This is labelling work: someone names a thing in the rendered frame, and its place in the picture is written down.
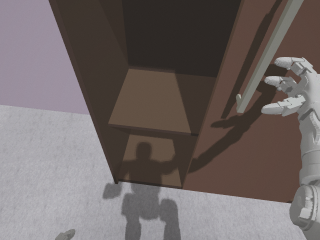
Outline left robot hand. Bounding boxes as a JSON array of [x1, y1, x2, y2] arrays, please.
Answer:
[[54, 229, 76, 240]]

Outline right robot hand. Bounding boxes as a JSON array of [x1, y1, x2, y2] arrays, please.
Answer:
[[261, 57, 320, 117]]

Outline robot right forearm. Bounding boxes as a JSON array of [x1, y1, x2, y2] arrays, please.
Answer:
[[297, 102, 320, 187]]

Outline wardrobe door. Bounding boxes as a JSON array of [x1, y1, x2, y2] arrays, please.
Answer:
[[182, 0, 320, 203]]

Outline handle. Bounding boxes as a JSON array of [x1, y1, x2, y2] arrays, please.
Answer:
[[236, 0, 304, 113]]

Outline right robot upper arm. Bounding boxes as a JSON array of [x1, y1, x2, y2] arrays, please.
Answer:
[[289, 184, 320, 240]]

